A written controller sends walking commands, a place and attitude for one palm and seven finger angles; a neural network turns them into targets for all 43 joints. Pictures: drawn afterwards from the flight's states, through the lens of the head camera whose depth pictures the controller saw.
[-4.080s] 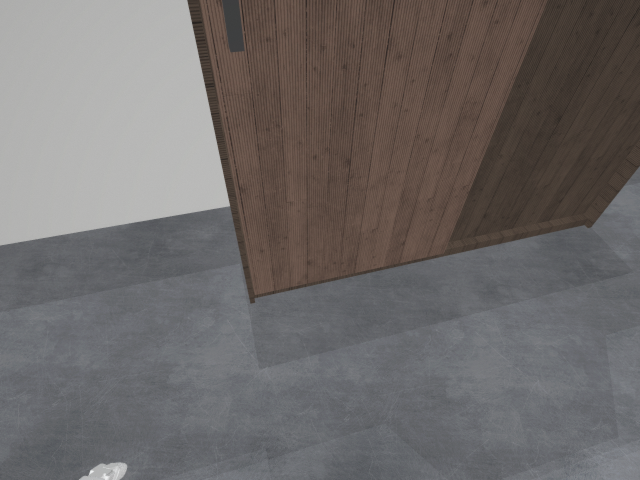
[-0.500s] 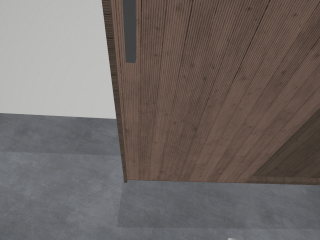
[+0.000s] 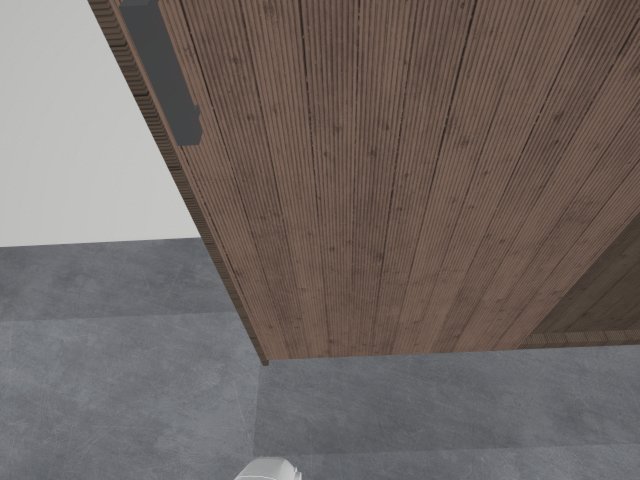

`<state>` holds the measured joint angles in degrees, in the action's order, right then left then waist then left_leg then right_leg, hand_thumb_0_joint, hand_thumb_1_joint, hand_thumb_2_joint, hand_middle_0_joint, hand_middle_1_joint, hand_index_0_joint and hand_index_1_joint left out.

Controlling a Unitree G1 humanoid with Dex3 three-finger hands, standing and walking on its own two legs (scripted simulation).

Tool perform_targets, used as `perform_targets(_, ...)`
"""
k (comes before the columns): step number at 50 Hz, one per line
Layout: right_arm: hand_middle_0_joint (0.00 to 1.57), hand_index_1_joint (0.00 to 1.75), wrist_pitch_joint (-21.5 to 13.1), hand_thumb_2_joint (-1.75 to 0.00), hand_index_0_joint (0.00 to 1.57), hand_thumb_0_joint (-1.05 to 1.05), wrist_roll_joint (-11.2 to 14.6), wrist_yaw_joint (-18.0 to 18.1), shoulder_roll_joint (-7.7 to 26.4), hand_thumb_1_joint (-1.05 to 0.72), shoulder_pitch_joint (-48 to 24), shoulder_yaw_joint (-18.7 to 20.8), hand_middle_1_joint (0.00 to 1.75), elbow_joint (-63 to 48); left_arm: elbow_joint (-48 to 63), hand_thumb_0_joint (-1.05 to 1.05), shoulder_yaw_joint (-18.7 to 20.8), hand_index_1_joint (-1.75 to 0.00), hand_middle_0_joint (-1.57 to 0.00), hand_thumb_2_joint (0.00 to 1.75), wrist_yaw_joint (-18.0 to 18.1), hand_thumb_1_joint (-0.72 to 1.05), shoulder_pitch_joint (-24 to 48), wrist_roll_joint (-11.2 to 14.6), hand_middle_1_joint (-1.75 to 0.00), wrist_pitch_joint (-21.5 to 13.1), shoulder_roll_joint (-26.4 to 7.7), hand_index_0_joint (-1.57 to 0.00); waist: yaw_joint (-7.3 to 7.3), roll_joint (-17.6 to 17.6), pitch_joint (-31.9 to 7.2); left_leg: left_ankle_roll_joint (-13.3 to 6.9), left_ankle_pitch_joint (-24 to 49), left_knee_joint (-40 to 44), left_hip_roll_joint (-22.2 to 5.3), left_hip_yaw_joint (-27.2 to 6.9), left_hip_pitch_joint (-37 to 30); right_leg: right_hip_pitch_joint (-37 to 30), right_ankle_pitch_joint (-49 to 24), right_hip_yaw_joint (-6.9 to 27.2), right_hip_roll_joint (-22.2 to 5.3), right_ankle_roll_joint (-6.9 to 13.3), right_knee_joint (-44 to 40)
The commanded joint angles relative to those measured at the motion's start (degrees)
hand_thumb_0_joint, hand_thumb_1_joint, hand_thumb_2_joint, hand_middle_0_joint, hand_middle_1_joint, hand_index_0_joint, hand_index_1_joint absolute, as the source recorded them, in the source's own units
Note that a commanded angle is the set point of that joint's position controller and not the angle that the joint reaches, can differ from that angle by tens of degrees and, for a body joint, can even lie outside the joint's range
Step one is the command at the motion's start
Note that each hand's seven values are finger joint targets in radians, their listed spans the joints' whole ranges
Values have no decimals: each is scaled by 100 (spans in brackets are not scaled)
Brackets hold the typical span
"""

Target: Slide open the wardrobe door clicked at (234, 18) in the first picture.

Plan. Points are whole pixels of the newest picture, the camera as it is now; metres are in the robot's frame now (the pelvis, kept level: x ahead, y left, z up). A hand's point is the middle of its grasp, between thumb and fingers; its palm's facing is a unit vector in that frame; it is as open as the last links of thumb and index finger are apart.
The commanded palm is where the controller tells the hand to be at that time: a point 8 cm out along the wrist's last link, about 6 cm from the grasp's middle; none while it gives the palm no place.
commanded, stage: come to a stop and stand still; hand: left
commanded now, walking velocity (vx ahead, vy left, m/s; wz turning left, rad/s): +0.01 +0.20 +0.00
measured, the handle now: (171, 69) +0.49 +0.19 +0.25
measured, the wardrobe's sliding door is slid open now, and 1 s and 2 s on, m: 0.00 0.00 0.00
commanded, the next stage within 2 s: look again from close up in 1.02 s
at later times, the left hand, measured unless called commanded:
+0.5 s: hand out of the picture -0.03 +0.24 -0.17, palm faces +0.04 -0.99 -0.17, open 7.4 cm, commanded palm none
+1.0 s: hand out of the picture +0.00 +0.20 -0.16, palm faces +0.02 -0.98 -0.21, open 7.2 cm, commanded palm none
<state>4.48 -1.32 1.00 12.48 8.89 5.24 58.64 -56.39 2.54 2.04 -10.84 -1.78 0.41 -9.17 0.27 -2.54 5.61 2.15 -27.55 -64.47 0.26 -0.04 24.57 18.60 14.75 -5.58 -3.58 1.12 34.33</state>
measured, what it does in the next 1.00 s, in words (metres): steps on the spot: left foot, then right foot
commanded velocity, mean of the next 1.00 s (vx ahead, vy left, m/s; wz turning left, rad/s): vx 0.03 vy -0.05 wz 0.00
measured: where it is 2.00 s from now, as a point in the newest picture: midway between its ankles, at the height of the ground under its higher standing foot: outside the picture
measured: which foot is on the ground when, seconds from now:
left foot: up 0.00-0.28, down 0.30-1.00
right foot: down 0.00-0.30, up 0.32-0.62, down 0.64-1.00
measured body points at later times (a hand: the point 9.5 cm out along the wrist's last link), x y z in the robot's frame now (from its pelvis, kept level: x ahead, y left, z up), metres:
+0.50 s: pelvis -0.03 +0.06 +0.02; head -0.02 +0.08 +0.47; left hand -0.03 +0.30 -0.15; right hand -0.02 -0.17 -0.13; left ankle -0.06 +0.17 -0.73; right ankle -0.04 -0.07 -0.69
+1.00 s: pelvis -0.02 +0.02 +0.01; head -0.01 +0.03 +0.46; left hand +0.00 +0.26 -0.15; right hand -0.03 -0.19 -0.15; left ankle -0.06 +0.17 -0.73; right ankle -0.04 -0.06 -0.73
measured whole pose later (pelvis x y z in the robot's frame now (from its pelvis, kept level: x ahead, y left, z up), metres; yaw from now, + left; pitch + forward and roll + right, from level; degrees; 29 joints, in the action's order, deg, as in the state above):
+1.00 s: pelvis -0.02 +0.02 +0.01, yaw -1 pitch -1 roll +0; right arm 0.0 -1.0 2.7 7.0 15.3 0.5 67.0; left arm -65.1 0.9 2.2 -13.3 -0.4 -0.5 -9.4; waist -0.6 -0.2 1.3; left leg 2.7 -16.4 -23.6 -4.1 2.7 6.0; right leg 7.8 14.8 -4.5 1.5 2.4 23.4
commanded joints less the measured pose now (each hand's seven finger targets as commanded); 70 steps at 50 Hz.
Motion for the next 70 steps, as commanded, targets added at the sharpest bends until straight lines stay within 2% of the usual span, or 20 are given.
perform_targets(1, 20, 30, -50, -90, 20, 0, -14, -67, 338, -90, 202, 27, 30, -375, 274, 0, 305, -30, -20, 90, 146, 90, -498, 21, -30, -60, -1206, -20, 214, 1065, -885, 149, 419, -595, -157, -339, 613, -1150, -2855, 1467, -1723, 851, -1279)
perform_targets(9, 20, 30, -204, -90, 20, 0, 45, -149, 206, -90, 251, -120, 30, -495, 358, 0, 339, -30, -20, 90, 23, 90, -441, -68, -30, 1, -1403, -20, 288, 1515, -803, 50, 212, 1880, -176, 221, -389, -704, -76, 1518, -1402, 717, -1900)
perform_targets(12, 20, 30, -322, -90, 20, 0, 55, -107, 87, -90, 928, -204, 30, -256, 303, 0, 299, -30, -20, 90, -12, 90, -185, -27, -30, 49, -1323, -20, -23, 1467, -806, -45, 762, 3398, -59, 508, -1500, -97, 861, 1204, -1001, 399, -1861)
perform_targets(13, 20, 30, -375, -90, 20, 0, 57, -80, 103, -90, 1227, -229, 30, -118, 275, 0, 243, -30, -20, 90, -25, 90, -114, 21, -30, 70, -1175, -20, -157, 1228, -794, -77, 1093, 4100, -98, 460, -2091, 330, 1276, 1048, -784, 171, -1647)
perform_targets(15, 20, 30, -471, -90, 20, 0, -43, -18, 730, -90, 1186, -162, 30, -166, 319, 0, 85, -30, -20, 90, -79, 90, -178, 130, -30, 109, -548, -20, -161, -910, -222, -494, -666, 5555, -1523, -1469, -1168, 730, 1135, 254, 55, -329, -302)
perform_targets(16, 20, 30, -453, -90, 20, 0, -49, 3, 864, -90, 696, -172, 30, -330, 300, 0, 75, -30, -20, 90, -115, 90, -123, 88, -30, 98, -519, -20, -38, -987, 154, -760, -1384, 5973, -1917, -1992, -214, 421, 801, 275, 114, -345, 200)
perform_targets(17, 20, 30, -493, -90, 20, 0, -53, 42, 788, -90, 409, -183, 30, -323, 146, 0, 106, -30, -20, 90, -120, 90, -95, 29, -30, 136, -523, -20, -32, -1375, 309, -763, -1422, 6214, -1817, -1930, 37, 293, 751, 413, 99, -357, 695)
perform_targets(21, 20, 30, -561, -90, 20, 0, 1, 161, 475, -90, 548, -265, 30, -119, -231, 0, 102, -30, -20, 90, -233, 90, -553, 28, -30, 87, -521, -20, 55, -615, 192, -787, 866, 5614, -1418, -925, -1199, 831, 439, 544, 125, -360, 1374)
perform_targets(27, 20, 30, -547, -90, 20, 0, -34, 260, 598, -90, 1332, -173, 30, 313, -158, 0, 21, -30, -20, 90, -220, 90, -141, 103, -30, 60, -377, -20, -307, -691, -420, -1023, 4673, 4580, -1662, -845, -2444, 448, 938, 353, 157, -345, 204)
perform_targets(31, 20, 30, -540, -90, 20, 0, 48, 249, 466, -90, 1264, -148, 30, 430, -475, 0, 45, -30, -20, 90, -156, 90, -798, 114, -30, -11, -445, -20, -20, -340, -718, -585, 4199, 3926, -1233, -507, -1787, -1090, -948, 301, 108, -211, -1505)
perform_targets(33, 20, 30, -585, -90, 20, 0, 105, 193, 23, -90, 1252, -262, 30, 419, -649, 0, 54, -30, -20, 90, -65, 90, -952, 115, -30, -79, -731, -20, -16, 440, -820, -199, 2386, 3756, -732, 78, -812, -2014, -2747, 877, -782, 93, -1167)
perform_targets(35, 20, 30, -479, -90, 20, 0, 73, 206, -145, -90, 1077, -325, 30, 437, -723, 0, 53, -30, -20, 90, -24, 90, -968, 117, -30, -126, -752, -20, 24, 1386, -745, -53, 959, 3561, -479, 340, -835, -1698, -3136, 1264, -1041, 439, -1365)
perform_targets(42, 20, 30, -514, -90, 20, 0, 66, 188, -102, -90, 1215, -395, 30, 767, -735, 0, -77, -30, -20, 90, 5, 90, -571, 167, -30, -120, -504, -20, -58, 73, -304, -132, 2766, 4235, -791, 67, -1527, -1161, -2148, 700, -322, 88, -1295)
perform_targets(54, 20, 30, -492, -90, 20, 0, 69, 177, -19, -90, 1048, -411, 30, 683, -765, 0, -128, -30, -20, 90, 11, 90, -739, 146, -30, -146, -498, -20, -53, 304, -126, -158, 2205, 4448, -719, 96, -1688, -944, -1530, 827, -307, 55, -1649)
perform_targets(55, 20, 30, -578, -90, 20, 0, 108, 90, 225, -90, 434, -384, 30, 273, -930, 0, -110, -30, -20, 90, 259, 90, -1322, 63, -30, -302, -673, -20, 232, 458, 67, -52, 1708, 3001, -601, 449, -890, -968, -4479, 1269, -735, -328, -1368)
perform_targets(56, 20, 30, -552, -90, 20, 0, 112, 57, -43, -90, 527, -463, 30, -12, -831, 0, -95, -30, -20, 90, 231, 90, -1278, 55, -30, -401, -939, -20, -33, 522, -160, -110, 1039, 2898, -371, 338, -710, -1467, -6259, 1204, -1063, -88, -1120)
perform_targets(57, 20, 30, -605, -90, 20, 0, 106, 52, -158, -90, 959, -425, 30, -43, -670, 0, -87, -30, -20, 90, 211, 90, -1300, 44, -30, -412, -854, -20, -127, 872, -1093, -217, 737, 3186, -409, 243, -876, -1946, -6411, 1182, -1104, 236, -712)
perform_targets(59, 20, 30, -592, -90, 20, 0, 111, 82, -31, -90, 1163, -399, 30, 20, -498, 0, -143, -30, -20, 90, 153, 90, -1029, 108, -30, -350, -686, -20, -192, 906, -1490, -222, 1425, 3648, -325, 214, -1380, -1819, -4730, 876, -774, 311, -581)
perform_targets(63, 20, 30, -573, -90, 20, 0, 49, 77, 124, -90, 900, -427, 30, -78, -407, 0, -206, -30, -20, 90, 64, 90, -863, 85, -30, -177, -499, -20, -53, -168, -37, -347, 1818, 4138, -680, -207, -966, -523, -515, 780, -217, 131, -1067)
perform_targets(70, 20, 30, -600, -90, 20, 0, 32, 54, 312, -90, 981, -407, 30, -210, -341, 0, -227, -30, -20, 90, 5, 90, -989, 67, -30, -128, -469, -20, -30, 111, 104, -433, 502, 4727, -654, -531, -531, -562, 159, 675, -130, 71, -1103)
